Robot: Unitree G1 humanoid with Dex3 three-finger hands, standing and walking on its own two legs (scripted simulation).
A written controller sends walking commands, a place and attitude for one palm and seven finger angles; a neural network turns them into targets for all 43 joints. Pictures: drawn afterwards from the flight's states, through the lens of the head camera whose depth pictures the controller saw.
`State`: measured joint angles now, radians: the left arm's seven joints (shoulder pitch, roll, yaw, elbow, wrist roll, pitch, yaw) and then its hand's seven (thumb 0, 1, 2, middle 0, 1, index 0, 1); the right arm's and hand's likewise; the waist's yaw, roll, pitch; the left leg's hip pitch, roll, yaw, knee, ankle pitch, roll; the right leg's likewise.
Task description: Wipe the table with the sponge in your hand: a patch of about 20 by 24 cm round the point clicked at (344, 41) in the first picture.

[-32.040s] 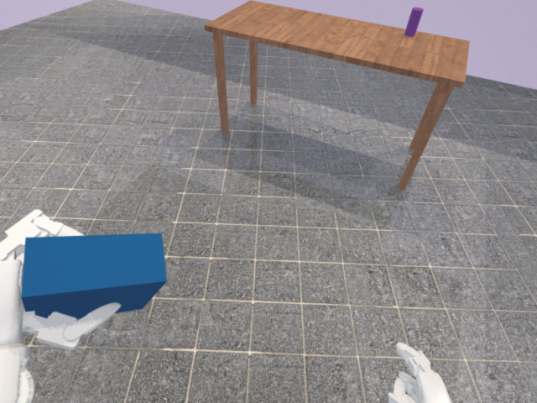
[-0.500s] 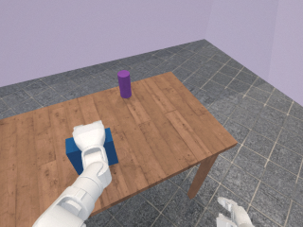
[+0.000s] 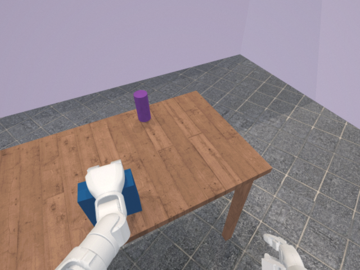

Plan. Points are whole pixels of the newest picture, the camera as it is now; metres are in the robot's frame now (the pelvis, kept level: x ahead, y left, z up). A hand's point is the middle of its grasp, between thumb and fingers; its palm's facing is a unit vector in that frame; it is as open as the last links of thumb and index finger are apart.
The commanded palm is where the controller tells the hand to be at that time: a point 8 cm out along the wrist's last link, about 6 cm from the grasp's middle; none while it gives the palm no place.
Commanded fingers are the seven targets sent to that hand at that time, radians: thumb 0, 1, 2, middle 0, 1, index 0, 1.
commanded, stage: wipe back along the third lane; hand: left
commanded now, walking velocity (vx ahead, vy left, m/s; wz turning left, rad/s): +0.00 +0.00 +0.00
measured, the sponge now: (113, 201) +0.30 +0.22 -0.06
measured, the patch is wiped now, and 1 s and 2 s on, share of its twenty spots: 1.00 1.00 1.00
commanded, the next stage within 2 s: slide back across to the middle lane in 1.02 s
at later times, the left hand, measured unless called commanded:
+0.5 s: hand (114, 196) +0.29 +0.21 -0.02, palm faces -0.07 -0.04 -1.00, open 10.0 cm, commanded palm +0.25 +0.18 +0.01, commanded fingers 0.00 0.10 1.30 -1.20 -1.60 -1.20 -1.60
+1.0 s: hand (113, 197) +0.29 +0.21 -0.01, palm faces -0.05 -0.05 -1.00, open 10.0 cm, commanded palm +0.25 +0.19 +0.02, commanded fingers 0.00 0.10 1.30 -1.20 -1.60 -1.20 -1.60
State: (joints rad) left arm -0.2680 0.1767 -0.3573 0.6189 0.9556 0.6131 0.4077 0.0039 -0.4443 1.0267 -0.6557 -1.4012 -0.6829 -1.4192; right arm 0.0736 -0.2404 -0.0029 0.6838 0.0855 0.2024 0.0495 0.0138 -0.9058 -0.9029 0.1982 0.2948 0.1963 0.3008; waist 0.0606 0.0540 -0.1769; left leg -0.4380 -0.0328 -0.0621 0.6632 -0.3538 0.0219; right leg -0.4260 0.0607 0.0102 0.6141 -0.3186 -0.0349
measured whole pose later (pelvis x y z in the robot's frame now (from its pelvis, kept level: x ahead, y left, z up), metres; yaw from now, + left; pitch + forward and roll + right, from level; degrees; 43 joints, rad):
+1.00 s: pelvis -0.01 +0.00 +0.00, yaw -1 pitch +7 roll -1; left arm -0.24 0.16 -0.31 0.60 0.97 0.61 0.40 -0.01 -0.45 1.03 -0.67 -1.40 -0.70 -1.41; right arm 0.07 -0.23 0.00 0.68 0.08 0.17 0.02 0.01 -0.90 -0.90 0.20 0.29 0.20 0.30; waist 0.06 0.04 -0.18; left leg -0.45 -0.03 -0.05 0.67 -0.34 0.02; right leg -0.45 0.07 0.02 0.63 -0.31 -0.04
